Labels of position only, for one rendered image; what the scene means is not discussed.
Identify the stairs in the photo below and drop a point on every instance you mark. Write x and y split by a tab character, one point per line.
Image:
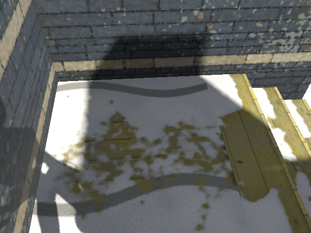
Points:
288	141

